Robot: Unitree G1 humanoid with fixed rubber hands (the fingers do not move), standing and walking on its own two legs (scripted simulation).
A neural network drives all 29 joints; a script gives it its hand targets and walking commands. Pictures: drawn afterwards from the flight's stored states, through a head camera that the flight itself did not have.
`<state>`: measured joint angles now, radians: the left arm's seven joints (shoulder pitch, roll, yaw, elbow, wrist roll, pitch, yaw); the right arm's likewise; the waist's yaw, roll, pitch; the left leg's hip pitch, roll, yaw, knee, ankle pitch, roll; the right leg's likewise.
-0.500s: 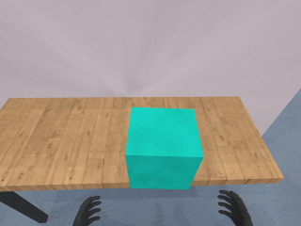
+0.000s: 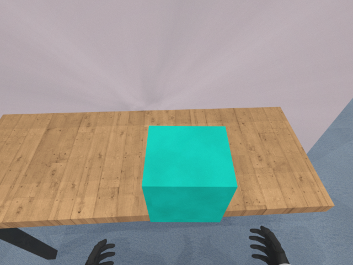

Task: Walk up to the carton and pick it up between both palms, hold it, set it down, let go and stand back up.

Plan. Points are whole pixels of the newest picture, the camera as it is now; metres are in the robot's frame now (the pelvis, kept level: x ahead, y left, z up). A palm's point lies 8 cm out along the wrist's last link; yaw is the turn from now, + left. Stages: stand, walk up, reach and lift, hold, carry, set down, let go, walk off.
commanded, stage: set down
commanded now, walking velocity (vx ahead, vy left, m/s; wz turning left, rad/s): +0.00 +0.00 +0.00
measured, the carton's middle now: (186, 176) +0.36 +0.00 -0.03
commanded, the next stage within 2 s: none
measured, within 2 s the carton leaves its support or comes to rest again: neither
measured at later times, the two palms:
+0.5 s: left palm out of the picture +0.12 +0.23 -0.09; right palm out of the picture +0.12 -0.19 -0.10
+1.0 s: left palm out of the picture +0.11 +0.22 -0.11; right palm out of the picture +0.10 -0.19 -0.12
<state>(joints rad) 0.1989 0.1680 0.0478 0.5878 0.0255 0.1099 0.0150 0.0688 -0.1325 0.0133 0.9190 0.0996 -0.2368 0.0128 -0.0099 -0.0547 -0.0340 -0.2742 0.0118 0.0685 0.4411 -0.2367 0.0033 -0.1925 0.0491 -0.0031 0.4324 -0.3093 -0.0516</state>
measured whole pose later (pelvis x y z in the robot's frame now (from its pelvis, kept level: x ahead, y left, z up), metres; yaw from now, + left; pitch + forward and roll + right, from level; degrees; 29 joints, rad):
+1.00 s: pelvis -0.07 +0.02 -0.01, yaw -1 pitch +0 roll +0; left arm -0.08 0.12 0.01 0.66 0.05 0.58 0.07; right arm -0.07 -0.07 -0.16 0.94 -0.10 0.10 0.02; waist 0.01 -0.02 0.08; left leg -0.33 0.02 0.08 0.51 -0.19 0.02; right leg -0.26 0.05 0.00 0.52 -0.26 -0.03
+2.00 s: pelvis -0.05 +0.00 +0.00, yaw +0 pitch +1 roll +0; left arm 0.22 0.26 0.02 0.40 0.06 0.23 0.03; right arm -0.03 -0.10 -0.10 1.02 0.00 -0.24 0.04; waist 0.03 -0.11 0.03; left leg -0.26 0.02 0.04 0.39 -0.15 0.00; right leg -0.17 0.06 -0.01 0.37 -0.21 -0.05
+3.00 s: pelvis -0.15 +0.02 -0.01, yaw -2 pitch -11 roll +2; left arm 0.05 0.08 -0.01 0.52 0.12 0.38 0.02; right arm 0.01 -0.10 -0.11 0.82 -0.09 -0.09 0.03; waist -0.02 -0.02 0.13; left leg -0.21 -0.03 0.08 0.49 -0.22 0.02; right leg -0.20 -0.01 -0.01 0.56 -0.22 -0.03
